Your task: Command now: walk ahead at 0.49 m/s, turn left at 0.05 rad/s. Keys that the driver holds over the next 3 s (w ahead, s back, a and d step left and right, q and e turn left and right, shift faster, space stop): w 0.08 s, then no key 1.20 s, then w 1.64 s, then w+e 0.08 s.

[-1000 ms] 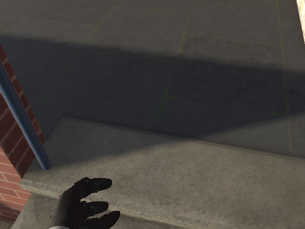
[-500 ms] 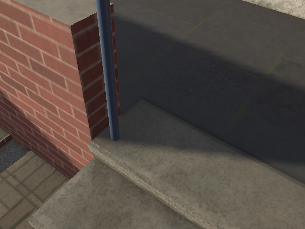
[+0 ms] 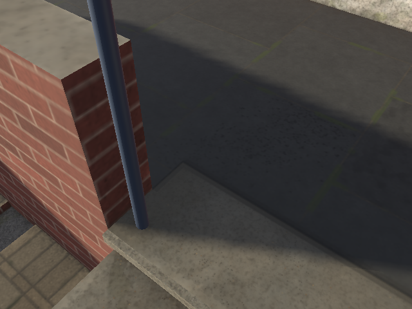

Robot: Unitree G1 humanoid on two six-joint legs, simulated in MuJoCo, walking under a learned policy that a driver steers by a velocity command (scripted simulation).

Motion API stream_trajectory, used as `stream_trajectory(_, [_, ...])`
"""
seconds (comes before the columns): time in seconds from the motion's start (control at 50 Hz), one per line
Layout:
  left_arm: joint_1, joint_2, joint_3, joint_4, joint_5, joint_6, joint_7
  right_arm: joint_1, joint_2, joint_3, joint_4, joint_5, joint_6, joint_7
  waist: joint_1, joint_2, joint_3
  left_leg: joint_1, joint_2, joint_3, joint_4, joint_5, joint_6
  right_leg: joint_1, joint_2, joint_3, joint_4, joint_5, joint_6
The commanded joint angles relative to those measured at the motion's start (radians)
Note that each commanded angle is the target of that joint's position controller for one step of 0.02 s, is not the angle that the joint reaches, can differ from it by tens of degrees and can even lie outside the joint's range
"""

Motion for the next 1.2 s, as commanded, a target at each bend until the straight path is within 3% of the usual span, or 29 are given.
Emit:
stream_trajectory(0.02, [0.165, 0.085, 0.050, 0.077, 0.016, 0.003, 0.015, -0.152, 0.007, -0.020, -0.214, -0.020, -0.014, 0.002, 0.009, -0.033, 0.100, -0.500, 0.036, -0.008, 0.400, 0.046, 0.053, 0.236, -0.287, 0.740, -0.772, -0.340, -0.127])
stream_trajectory(0.04, [0.155, 0.008, 0.033, 0.104, 0.026, -0.004, 0.016, -0.129, 0.042, -0.012, -0.225, -0.016, 0.003, -0.008, -0.038, -0.037, 0.123, -0.484, 0.037, -0.007, 0.431, 0.035, 0.052, 0.152, -0.257, 0.630, -0.788, -0.248, -0.100])
stream_trajectory(0.08, [0.166, -0.007, 0.032, 0.139, 0.030, -0.022, 0.014, -0.106, 0.075, 0.001, -0.251, -0.011, 0.033, -0.020, -0.078, -0.105, 0.121, -0.566, 0.023, 0.008, 0.545, 0.024, 0.056, 0.160, -0.229, 0.486, -0.832, -0.102, -0.095])
stream_trajectory(0.12, [0.164, 0.015, 0.038, 0.157, 0.008, -0.038, 0.003, -0.146, 0.036, 0.001, -0.291, -0.021, 0.036, -0.028, -0.112, -0.042, 0.146, -0.573, 0.053, -0.003, 0.380, 0.096, 0.049, 0.168, -0.177, 0.336, -0.873, 0.136, -0.067])
stream_trajectory(0.16, [0.171, 0.046, 0.044, 0.113, 0.001, -0.043, 0.008, -0.142, -0.040, -0.018, -0.277, -0.011, 0.036, -0.030, -0.094, 0.018, 0.115, -0.428, 0.053, 0.085, 0.116, 0.198, 0.017, 0.191, -0.144, 0.194, -0.917, 0.474, -0.085])
stream_trajectory(0.18, [0.178, 0.058, 0.046, 0.105, 0.005, -0.046, 0.012, -0.146, -0.043, -0.018, -0.276, -0.008, 0.036, -0.024, -0.090, -0.019, 0.089, -0.384, 0.045, 0.116, 0.020, 0.218, 0.005, 0.229, -0.133, 0.151, -0.916, 0.602, -0.090])
stream_trajectory(0.24, [0.270, 0.095, 0.061, 0.094, -0.003, -0.053, 0.018, -0.229, 0.004, -0.004, -0.278, 0.002, 0.033, -0.023, -0.022, -0.027, 0.032, -0.297, 0.025, 0.151, -0.317, 0.307, -0.018, 0.464, -0.118, 0.092, -0.892, 0.855, -0.057])
stream_trajectory(0.3, [0.314, 0.093, 0.072, 0.063, 0.020, -0.030, 0.025, -0.293, 0.025, 0.000, -0.276, -0.006, 0.039, -0.026, 0.040, -0.096, 0.002, -0.265, 0.003, 0.166, -0.493, 0.247, -0.028, 0.678, -0.157, 0.108, -0.838, 0.895, -0.046])
stream_trajectory(0.34, [0.353, 0.079, 0.072, 0.062, 0.020, -0.020, 0.029, -0.237, 0.014, -0.010, -0.248, -0.012, 0.035, -0.042, 0.036, -0.134, -0.010, -0.145, -0.043, 0.180, -0.533, 0.155, -0.009, 0.704, -0.184, 0.119, -0.737, 1.085, -0.050])
stream_trajectory(0.36, [0.345, 0.080, 0.074, 0.049, 0.022, -0.020, 0.029, -0.192, -0.004, -0.019, -0.224, -0.012, 0.032, -0.042, 0.020, -0.155, -0.019, -0.083, -0.059, 0.173, -0.589, 0.123, 0.003, 0.715, -0.178, 0.118, -0.677, 1.139, -0.043])
stream_trajectory(0.38, [0.330, 0.087, 0.078, 0.049, 0.009, -0.020, 0.030, -0.111, -0.013, -0.026, -0.189, -0.009, 0.024, -0.039, -0.025, -0.140, -0.017, 0.025, -0.080, 0.186, -0.705, 0.210, 0.013, 0.699, -0.153, 0.101, -0.576, 1.181, -0.026])
stream_trajectory(0.4, [0.304, 0.106, 0.083, 0.035, -0.016, -0.018, 0.030, -0.027, -0.035, -0.034, -0.151, -0.025, 0.007, -0.040, -0.066, -0.115, -0.030, 0.161, -0.064, 0.173, -0.842, 0.338, 0.015, 0.637, -0.113, 0.095, -0.450, 1.032, 0.001])
stream_trajectory(0.42, [0.322, 0.073, 0.075, 0.018, -0.039, -0.019, 0.039, 0.035, -0.108, -0.056, -0.139, -0.041, -0.007, -0.051, -0.074, -0.014, -0.041, 0.345, 0.101, 0.023, -0.778, 0.784, 0.020, 0.434, -0.055, 0.077, -0.247, 0.578, 0.034])
stream_trajectory(0.44, [0.467, -0.041, 0.049, 0.013, -0.067, -0.005, 0.038, 0.028, -0.143, -0.052, -0.148, -0.040, 0.005, -0.056, 0.004, 0.202, -0.161, 0.461, 0.382, -0.264, -0.755, 1.294, 0.194, 0.299, 0.049, 0.071, 0.023, -0.080, 0.085])
stream_trajectory(0.46, [0.505, -0.003, 0.058, 0.053, -0.044, 0.030, 0.043, -0.015, -0.092, -0.042, -0.159, -0.007, 0.016, -0.057, 0.010, 0.085, -0.214, 0.348, 0.384, -0.295, -0.801, 1.036, 0.291, 0.334, 0.005, 0.156, 0.151, -0.076, 0.099])
stream_trajectory(0.48, [0.429, 0.025, 0.065, 0.035, -0.014, 0.046, 0.044, -0.096, -0.048, -0.034, -0.172, 0.002, 0.027, -0.060, 0.014, 0.050, -0.119, 0.218, 0.348, -0.288, -0.888, 0.653, 0.299, 0.293, 0.002, 0.150, 0.222, -0.039, 0.115])
stream_trajectory(0.5, [0.342, 0.033, 0.068, 0.015, 0.015, 0.053, 0.044, -0.157, -0.017, -0.022, -0.168, 0.000, 0.035, -0.063, 0.024, 0.015, -0.017, 0.105, 0.292, -0.248, -0.944, 0.378, 0.255, 0.260, -0.014, 0.158, 0.249, -0.007, 0.116])
stream_trajectory(0.54, [0.312, 0.041, 0.069, 0.003, 0.031, 0.075, 0.042, -0.185, 0.002, -0.013, -0.153, -0.005, 0.040, -0.075, 0.054, 0.037, 0.042, -0.017, 0.210, -0.130, -0.969, 0.267, 0.180, 0.286, -0.035, 0.159, 0.235, 0.046, 0.117])
stream_trajectory(0.6, [0.340, 0.021, 0.060, 0.014, 0.020, 0.100, 0.046, -0.155, -0.038, -0.025, -0.118, -0.007, 0.027, -0.066, 0.061, 0.034, 0.011, -0.007, 0.173, -0.081, -0.956, 0.260, 0.165, 0.294, -0.016, 0.141, 0.236, 0.083, 0.109])
stream_trajectory(0.66, [0.307, 0.017, 0.047, 0.006, 0.020, 0.111, 0.061, -0.164, -0.038, -0.030, -0.098, -0.010, 0.027, -0.062, 0.051, 0.070, 0.018, 0.013, 0.157, -0.062, -0.970, 0.138, 0.158, 0.297, -0.028, 0.129, 0.090, 0.040, 0.101])
stream_trajectory(0.74, [0.280, 0.011, 0.029, 0.016, 0.001, 0.112, 0.086, -0.128, -0.038, -0.041, -0.059, -0.013, 0.072, -0.072, 0.000, 0.153, 0.047, 0.046, 0.149, -0.076, -0.994, -0.044, 0.122, 0.442, 0.007, 0.092, -0.363, -0.079, 0.072])
stream_trajectory(0.8, [0.370, -0.009, 0.017, 0.083, 0.001, 0.101, 0.093, -0.085, -0.047, -0.060, -0.026, 0.011, 0.111, -0.072, 0.006, 0.047, 0.112, 0.010, 0.123, -0.088, -0.948, -0.137, 0.040, 0.556, 0.011, 0.125, -0.782, 0.193, 0.032])
stream_trajectory(0.82, [0.377, 0.014, 0.017, 0.079, 0.009, 0.087, 0.092, -0.028, -0.035, -0.065, -0.010, 0.018, 0.112, -0.061, -0.025, -0.051, 0.103, -0.049, 0.097, -0.077, -0.908, -0.181, -0.012, 0.617, -0.072, 0.243, -0.828, 0.206, 0.013])
stream_trajectory(0.84, [0.336, 0.010, 0.008, 0.068, 0.004, 0.079, 0.088, -0.034, 0.017, -0.055, -0.019, 0.034, 0.115, -0.053, -0.040, -0.163, 0.116, -0.005, 0.028, 0.001, -0.894, -0.143, -0.046, 0.483, -0.160, 0.348, -0.859, 0.107, -0.017])
stream_trajectory(0.86, [0.278, -0.046, -0.013, 0.056, -0.002, 0.064, 0.081, -0.077, 0.033, -0.045, -0.016, 0.030, 0.113, -0.048, -0.035, -0.175, 0.155, 0.146, 0.026, 0.030, -0.866, -0.014, -0.054, 0.287, -0.189, 0.374, -0.919, -0.014, -0.023])
stream_trajectory(0.92, [0.265, 0.006, 0.000, 0.067, -0.002, 0.031, 0.078, -0.076, 0.021, -0.041, 0.010, -0.007, 0.109, -0.044, -0.041, -0.106, 0.158, 0.217, 0.043, 0.020, -0.879, 0.086, -0.048, 0.323, -0.111, 0.299, -0.899, 0.063, 0.021])
stream_trajectory(0.96, [0.336, -0.007, 0.000, 0.090, -0.002, 0.030, 0.075, -0.079, 0.006, -0.038, 0.019, -0.009, 0.105, -0.037, -0.017, -0.040, 0.147, 0.174, 0.051, 0.007, -0.900, 0.062, -0.038, 0.419, -0.097, 0.266, -0.851, 0.169, 0.024])
stream_trajectory(1.02, [0.382, -0.030, -0.004, 0.109, -0.002, 0.040, 0.070, -0.071, 0.030, -0.024, 0.034, -0.002, 0.108, -0.039, -0.002, -0.031, 0.164, 0.148, 0.058, 0.008, -0.910, 0.052, -0.039, 0.444, -0.095, 0.262, -0.853, 0.191, 0.027])
stream_trajectory(1.2, [0.403, -0.041, -0.016, 0.139, -0.004, 0.039, 0.063, -0.030, 0.031, -0.005, 0.074, 0.000, 0.110, -0.053, -0.005, -0.024, 0.159, 0.149, 0.073, 0.012, -0.884, 0.080, -0.049, 0.494, -0.100, 0.255, -0.856, 0.358, 0.038])
Next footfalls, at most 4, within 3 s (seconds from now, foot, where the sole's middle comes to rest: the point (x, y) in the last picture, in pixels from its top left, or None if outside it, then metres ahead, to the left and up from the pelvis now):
0.42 left None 0.33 0.08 -0.69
0.82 right None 0.20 -0.10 -0.69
1.78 left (158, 263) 0.60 0.16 -0.57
2.34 right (254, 199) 0.83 -0.14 -0.57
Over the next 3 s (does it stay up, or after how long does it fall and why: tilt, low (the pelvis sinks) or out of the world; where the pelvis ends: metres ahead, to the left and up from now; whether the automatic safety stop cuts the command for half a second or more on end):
stays up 1.08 -0.03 0.19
